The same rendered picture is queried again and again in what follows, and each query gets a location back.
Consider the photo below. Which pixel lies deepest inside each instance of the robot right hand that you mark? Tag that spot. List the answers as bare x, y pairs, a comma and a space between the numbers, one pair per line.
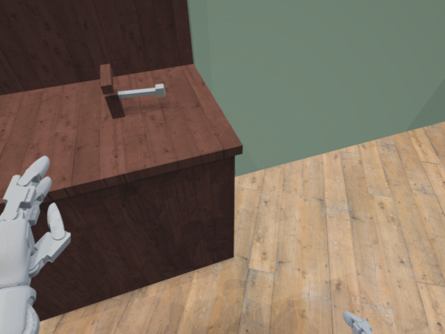
359, 326

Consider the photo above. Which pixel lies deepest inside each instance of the left robot forearm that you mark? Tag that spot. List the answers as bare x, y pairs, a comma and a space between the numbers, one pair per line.
17, 315

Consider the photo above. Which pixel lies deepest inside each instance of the counter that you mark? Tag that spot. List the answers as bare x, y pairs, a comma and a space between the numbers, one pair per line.
144, 185

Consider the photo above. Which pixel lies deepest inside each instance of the tap lever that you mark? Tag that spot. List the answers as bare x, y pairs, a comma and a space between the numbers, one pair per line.
159, 91

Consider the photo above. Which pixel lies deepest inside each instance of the robot left hand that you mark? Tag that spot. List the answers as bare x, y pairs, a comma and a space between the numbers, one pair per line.
23, 198

